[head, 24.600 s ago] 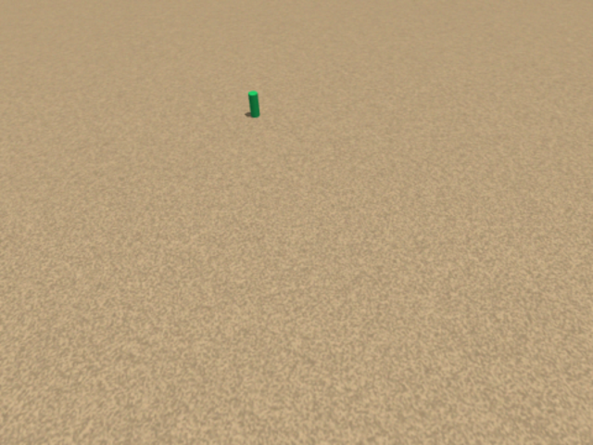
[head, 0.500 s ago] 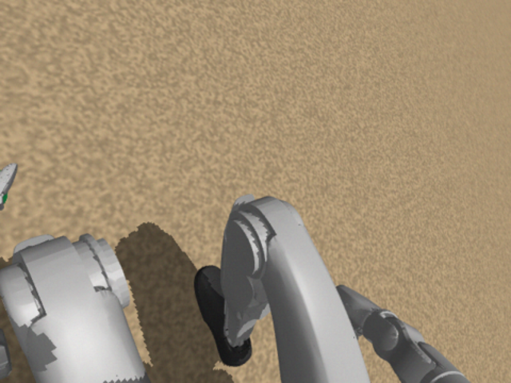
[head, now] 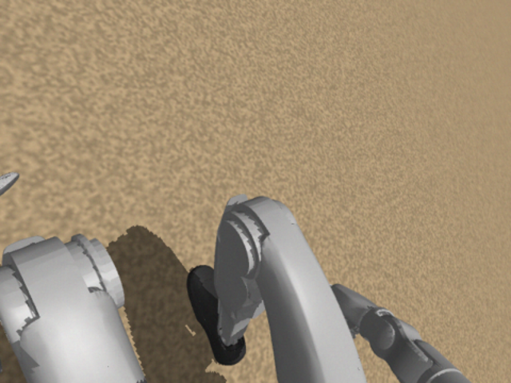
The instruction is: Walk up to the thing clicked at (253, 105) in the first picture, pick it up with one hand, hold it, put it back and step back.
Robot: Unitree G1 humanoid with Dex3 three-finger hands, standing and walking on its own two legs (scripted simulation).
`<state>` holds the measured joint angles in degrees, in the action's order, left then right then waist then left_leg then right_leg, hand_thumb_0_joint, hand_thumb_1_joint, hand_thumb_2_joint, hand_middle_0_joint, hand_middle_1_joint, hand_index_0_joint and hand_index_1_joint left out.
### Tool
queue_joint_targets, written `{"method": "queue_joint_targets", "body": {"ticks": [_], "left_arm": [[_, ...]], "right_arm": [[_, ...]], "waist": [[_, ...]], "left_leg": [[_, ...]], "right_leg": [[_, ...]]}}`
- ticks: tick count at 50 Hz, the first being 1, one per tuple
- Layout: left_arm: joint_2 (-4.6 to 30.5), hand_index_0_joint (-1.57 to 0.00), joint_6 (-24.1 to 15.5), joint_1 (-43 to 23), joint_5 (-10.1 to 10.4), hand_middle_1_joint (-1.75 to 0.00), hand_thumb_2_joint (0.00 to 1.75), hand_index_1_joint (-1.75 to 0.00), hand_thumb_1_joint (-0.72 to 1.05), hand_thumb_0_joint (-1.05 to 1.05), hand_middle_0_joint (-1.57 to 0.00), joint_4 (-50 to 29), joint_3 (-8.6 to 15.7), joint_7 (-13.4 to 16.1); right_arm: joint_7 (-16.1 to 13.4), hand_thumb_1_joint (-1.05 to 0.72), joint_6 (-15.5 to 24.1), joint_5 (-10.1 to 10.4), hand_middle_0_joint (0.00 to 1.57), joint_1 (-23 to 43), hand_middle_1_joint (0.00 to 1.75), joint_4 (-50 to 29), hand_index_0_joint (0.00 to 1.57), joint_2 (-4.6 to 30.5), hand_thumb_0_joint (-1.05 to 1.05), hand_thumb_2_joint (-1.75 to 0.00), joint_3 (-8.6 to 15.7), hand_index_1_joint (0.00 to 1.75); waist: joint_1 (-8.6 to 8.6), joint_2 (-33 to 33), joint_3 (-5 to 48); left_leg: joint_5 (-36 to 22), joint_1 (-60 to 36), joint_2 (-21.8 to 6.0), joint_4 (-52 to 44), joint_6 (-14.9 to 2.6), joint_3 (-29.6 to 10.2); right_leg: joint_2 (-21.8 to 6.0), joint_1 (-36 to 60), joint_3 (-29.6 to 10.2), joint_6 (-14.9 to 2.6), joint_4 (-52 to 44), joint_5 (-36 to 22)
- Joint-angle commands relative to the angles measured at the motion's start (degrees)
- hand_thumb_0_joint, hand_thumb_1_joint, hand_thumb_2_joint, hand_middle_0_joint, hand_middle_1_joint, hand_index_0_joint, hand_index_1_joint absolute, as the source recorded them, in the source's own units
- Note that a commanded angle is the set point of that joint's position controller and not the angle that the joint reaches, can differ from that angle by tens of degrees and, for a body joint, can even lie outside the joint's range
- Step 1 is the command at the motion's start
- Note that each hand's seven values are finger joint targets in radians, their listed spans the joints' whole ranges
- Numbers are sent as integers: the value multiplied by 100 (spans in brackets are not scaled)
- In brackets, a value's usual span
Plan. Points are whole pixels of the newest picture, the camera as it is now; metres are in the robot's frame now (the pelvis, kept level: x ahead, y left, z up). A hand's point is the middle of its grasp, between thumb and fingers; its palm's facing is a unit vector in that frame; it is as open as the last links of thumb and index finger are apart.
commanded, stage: open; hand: left
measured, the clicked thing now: out of the picture +0.43 +0.27 -0.21
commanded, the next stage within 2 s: withdraw in 0.28 s
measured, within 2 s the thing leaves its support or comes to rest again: neither
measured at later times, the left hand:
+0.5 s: hand out of the picture +0.44 +0.27 -0.17, palm faces +0.24 -0.97 -0.01, open 15.2 cm
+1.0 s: hand out of the picture +0.45 +0.36 -0.06, palm faces +0.27 -0.95 -0.17, open 17.3 cm
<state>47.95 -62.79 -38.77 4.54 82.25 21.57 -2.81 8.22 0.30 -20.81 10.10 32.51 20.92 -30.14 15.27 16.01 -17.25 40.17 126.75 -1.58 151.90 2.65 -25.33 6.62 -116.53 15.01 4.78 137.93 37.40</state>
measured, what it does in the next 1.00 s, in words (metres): stands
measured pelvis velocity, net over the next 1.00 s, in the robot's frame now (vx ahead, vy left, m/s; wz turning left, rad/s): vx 0.00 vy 0.00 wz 0.05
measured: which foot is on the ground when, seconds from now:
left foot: down 0.00-1.00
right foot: down 0.00-1.00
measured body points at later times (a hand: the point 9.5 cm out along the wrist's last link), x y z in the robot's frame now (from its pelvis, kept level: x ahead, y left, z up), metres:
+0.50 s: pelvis +0.00 +0.00 +0.00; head +0.22 +0.20 +0.33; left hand +0.42 +0.32 -0.16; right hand +0.18 -0.23 -0.03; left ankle +0.08 +0.13 -0.25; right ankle +0.14 -0.12 -0.25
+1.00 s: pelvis +0.00 +0.00 +0.02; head +0.20 +0.16 +0.39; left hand +0.43 +0.41 -0.05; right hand +0.16 -0.24 -0.04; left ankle +0.08 +0.13 -0.25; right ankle +0.14 -0.12 -0.25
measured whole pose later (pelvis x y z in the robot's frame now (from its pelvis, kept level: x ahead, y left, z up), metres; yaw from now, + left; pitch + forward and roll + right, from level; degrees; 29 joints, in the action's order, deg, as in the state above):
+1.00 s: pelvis +0.00 +0.00 +0.02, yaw +3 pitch +20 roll -15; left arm 48.8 -37.4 -45.4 -2.8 69.5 24.5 -8.8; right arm 6.1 -6.1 -10.4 0.1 32.8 17.1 -18.1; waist 12.7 7.6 -6.3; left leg 38.0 130.0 -2.9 145.1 0.3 -17.6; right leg 4.6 -120.2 10.4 2.8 135.0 37.7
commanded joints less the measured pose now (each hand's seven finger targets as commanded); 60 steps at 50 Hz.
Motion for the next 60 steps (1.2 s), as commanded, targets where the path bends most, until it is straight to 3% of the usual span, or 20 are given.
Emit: {"method": "queue_joint_targets", "body": {"ticks": [1, 8, 18, 21, 26, 29, 32, 35, 36, 37, 38, 43, 44, 46, 48, 51, 53, 54, 56, 60], "left_arm": [[640, -68, -368, -1344, 46, -61, 42, -62, -46, 0, -68, -779, 3, 9], [717, -53, -388, -1431, 34, -48, 36, -50, -47, 0, -54, -740, 50, 39], [633, -35, -398, -1350, 15, -28, 25, -31, -42, 0, -37, -792, -18, 2], [678, -24, -390, -1430, 14, -24, 22, -25, -45, 0, -26, -738, -29, -6], [1022, -16, -360, -1521, 75, -17, 18, -18, -46, 0, -18, -1201, 268, -52], [1464, -12, -211, -1439, 25, -11, 15, -13, -42, 0, -14, -1700, 638, -99], [1445, -7, 117, -1320, -39, -5, 8, -7, -43, 0, -10, -2361, 684, -252], [971, -6, 587, -1310, 2, -3, 5, -4, -46, 0, -8, -2610, 336, -476], [715, -6, 771, -1375, 46, -2, 4, -4, -47, 0, -8, -2519, 121, -546], [767, -5, 887, -1550, 100, 0, 2, -1, -48, 0, -7, -2718, 185, -588], [658, -6, 1022, -1803, 143, 0, 0, 0, -49, 0, -7, -2626, -15, -668], [727, -5, 1504, -2063, 229, -5, 8, -6, -49, 0, -6, -2197, 111, -936], [1565, -8, 1845, -1742, -581, -7, 5, -6, -53, 0, -7, -1826, 490, -645], [1247, -8, 2091, -2241, -613, -8, 6, -7, -53, 0, -8, -2164, 347, -573], [1425, -8, 2407, -2165, -776, -9, 6, -8, -55, 0, -8, -2366, 518, -485], [2172, -9, 2876, -2263, -1032, -10, 5, -9, -55, 0, -9, -2883, 996, -309], [1983, -5, 3195, -2241, -1099, -5, 3, -5, -59, 0, -5, -2927, 931, -256], [2086, -5, 3376, -1997, -1126, -5, 4, -5, -58, 0, -5, -2972, 1092, -190], [1884, -5, 3720, -1581, -1164, -5, 6, -5, -55, 0, -5, -3070, 1104, -116], [1088, -5, 4304, -1302, -1126, -5, 6, -5, -54, 0, -5, -3739, 633, -22]], "right_arm": [[-118, -91, -80, -34, 20, -184, 30, -50, 20, 2080, 0, -90, 704, 30], [-96, -91, -84, -17, 20, -109, 30, -97, 20, 2051, 0, -90, 712, 30], [-90, -90, -88, -41, 20, -170, 30, -82, 20, 2071, 0, -90, 706, 30], [-94, -91, -99, -23, 20, -125, 30, -104, 20, 2058, 0, -90, 688, 30], [-132, -90, -142, 1, 20, -197, 30, -132, 20, 2012, 0, -90, 691, 30], [-175, -90, -195, 49, 20, -318, 30, -93, 20, 2007, 0, -90, 797, 30], [-210, -90, -302, 142, 20, -516, 30, -84, 20, 1948, 0, -90, 1003, 30], [-239, -90, -374, 341, 20, -706, 30, -65, 20, 1899, 0, -90, 1236, 30], [-242, -90, -390, 407, 20, -830, 30, -12, 20, 1842, 0, -90, 1271, 30], [-256, -90, -394, 476, 20, -850, 30, -74, 20, 1871, 0, -90, 1328, 30], [-266, -89, -409, 566, 20, -949, 30, 26, 20, 1769, 0, -90, 1319, 30], [-321, -84, -439, 782, 20, -1249, 30, 106, 20, 1636, 0, -89, 1449, 30], [-347, -92, -522, 918, 20, -1301, 30, 21, 20, 1483, 0, -92, 1687, 30], [-314, -93, -647, 1003, 20, -1401, 30, -79, 20, 1458, 0, -92, 1784, 30], [-300, -95, -749, 1082, 20, -1543, 30, -147, 20, 1398, 0, -92, 1907, 30], [-321, -98, -887, 1206, 20, -1815, 30, -181, 20, 1315, 0, -93, 2076, 30], [-346, -90, -982, 1287, 20, -1912, 30, -161, 20, 1231, 0, -90, 2202, 30], [-356, -90, -1018, 1327, 20, -2058, 30, -138, 20, 1198, 0, -90, 2259, 30], [-383, -90, -1084, 1415, 20, -2145, 30, -165, 20, 1111, 0, -90, 2394, 30], [-429, -90, -1133, 1640, 20, -2259, 30, -169, 20, 1008, 0, -90, 2778, 30]], "waist": [[771, -3276, 3134], [735, -3101, 2952], [763, -3277, 3184], [779, -3227, 3042], [590, -3347, 3331], [383, -3737, 3650], [232, -4087, 4070], [257, -4245, 4061], [378, -4100, 3988], [390, -3985, 3959], [475, -3785, 3790], [420, -3135, 3632], [-92, -3549, 4111], [-5, -3806, 4254], [-193, -3904, 4579], [-407, -4121, 5149], [-371, -4045, 5152], [-465, -3931, 5233], [-642, -3741, 5444], [-739, -3655, 5661]], "left_leg": [[-656, -2429, -291, -1827, -71, 763], [-319, -2180, -290, -1820, -125, 795], [-700, -2498, -310, -1851, -61, 732], [-534, -2331, -302, -1818, -95, 762], [-690, -2407, -331, -1803, -110, 844], [-902, -2533, -348, -1842, -91, 934], [-1112, -2849, -374, -2012, -48, 1006], [-986, -2948, -368, -2258, -24, 1029], [-863, -2757, -354, -2246, -61, 1048], [-865, -2681, -354, -2263, -79, 1042], [-540, -2345, -324, -2272, -138, 1057], [-231, -1877, -279, -2187, -271, 1150], [-535, -2353, -262, -2466, -230, 1310], [-514, -2562, -298, -2697, -168, 1245], [-718, -2703, -267, -2779, -168, 1342], [-998, -2899, -269, -2886, -195, 1494], [-847, -2788, -256, -2962, -238, 1593], [-883, -2697, -237, -2988, -261, 1662], [-901, -2736, -220, -3104, -282, 1770], [-593, -3063, -191, -3545, -292, 1885]], "right_leg": [[195, 1341, 672, -495, -1085, -1237], [189, 1246, 649, -491, -1148, -961], [200, 1353, 695, -503, -1054, -1252], [197, 1304, 674, -497, -1107, -1139], [194, 1493, 590, -503, -1118, -1229], [174, 1608, 497, -533, -1045, -1381], [114, 1561, 387, -575, -1035, -1478], [72, 1119, 353, -624, -1047, -1327], [65, 1086, 337, -613, -1112, -1281], [51, 989, 334, -612, -1101, -1281], [36, 897, 300, -609, -1168, -1041], [36, 818, 199, -582, -1342, -775], [-5, 772, 86, -635, -1381, -762], [-38, 429, 81, -680, -1335, -655], [-61, 557, 10, -688, -1385, -749], [-104, 727, -174, -702, -1420, -872], [-114, 650, -262, -709, -1537, -751], [-112, 842, -312, -689, -1637, -786], [-131, 931, -393, -675, -1785, -767], [-181, 679, -519, -722, -2143, -489]]}}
